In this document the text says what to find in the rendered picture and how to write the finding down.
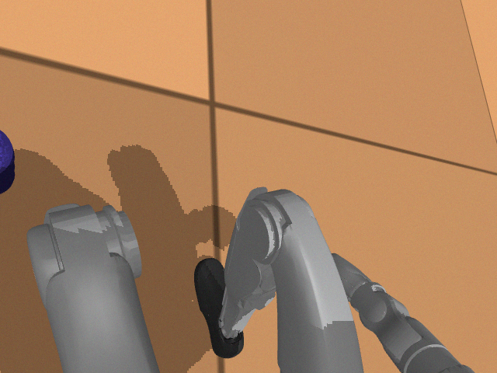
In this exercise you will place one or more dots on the right robot arm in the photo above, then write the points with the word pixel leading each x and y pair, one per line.
pixel 409 344

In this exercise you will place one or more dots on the cup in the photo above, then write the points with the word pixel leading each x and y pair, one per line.
pixel 7 165

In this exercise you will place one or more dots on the right robot hand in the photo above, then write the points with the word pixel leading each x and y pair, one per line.
pixel 352 278

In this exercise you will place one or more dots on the right robot foot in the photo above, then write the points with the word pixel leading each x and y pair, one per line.
pixel 210 285

